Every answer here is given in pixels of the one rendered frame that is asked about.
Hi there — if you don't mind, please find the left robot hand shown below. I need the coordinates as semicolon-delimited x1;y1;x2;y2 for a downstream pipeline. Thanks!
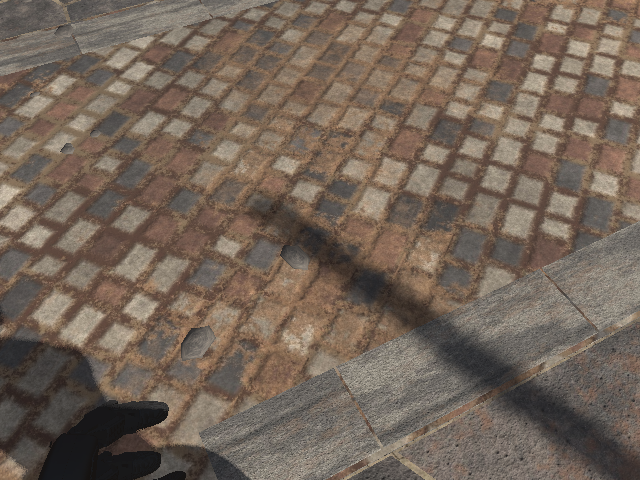
38;400;186;480

